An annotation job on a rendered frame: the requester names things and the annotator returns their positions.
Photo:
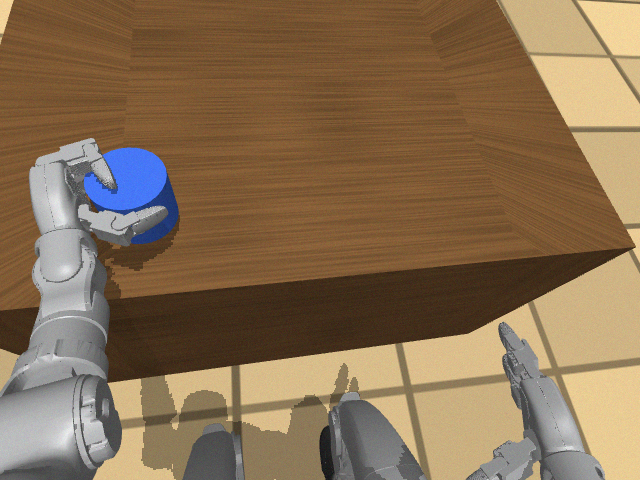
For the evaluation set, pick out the left robot hand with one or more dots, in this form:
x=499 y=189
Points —
x=59 y=201

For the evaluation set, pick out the can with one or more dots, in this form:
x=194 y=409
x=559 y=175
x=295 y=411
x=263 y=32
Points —
x=142 y=182

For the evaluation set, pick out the right robot foot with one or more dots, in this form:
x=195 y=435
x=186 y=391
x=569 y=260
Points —
x=325 y=454

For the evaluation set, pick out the right robot arm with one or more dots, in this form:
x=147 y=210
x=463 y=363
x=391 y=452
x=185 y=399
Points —
x=571 y=465

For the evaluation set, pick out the left robot arm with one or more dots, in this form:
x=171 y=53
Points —
x=57 y=415

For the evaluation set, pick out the right robot hand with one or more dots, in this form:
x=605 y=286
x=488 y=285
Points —
x=549 y=426

